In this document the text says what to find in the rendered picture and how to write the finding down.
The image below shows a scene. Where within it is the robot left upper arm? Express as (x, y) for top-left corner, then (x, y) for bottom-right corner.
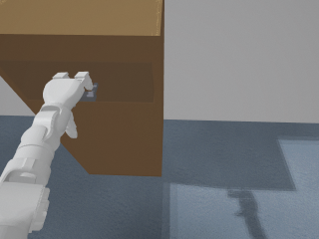
(0, 181), (50, 239)

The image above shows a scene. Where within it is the robot left forearm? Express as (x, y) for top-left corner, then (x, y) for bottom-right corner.
(0, 103), (71, 186)

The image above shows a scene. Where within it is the handle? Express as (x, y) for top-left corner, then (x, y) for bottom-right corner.
(79, 83), (99, 102)

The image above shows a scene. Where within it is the cabinet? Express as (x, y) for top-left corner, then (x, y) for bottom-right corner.
(0, 0), (164, 177)

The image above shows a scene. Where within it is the drawer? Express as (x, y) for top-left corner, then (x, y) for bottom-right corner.
(0, 59), (155, 103)

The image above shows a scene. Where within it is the left robot hand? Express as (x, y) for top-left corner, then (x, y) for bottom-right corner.
(43, 72), (94, 138)

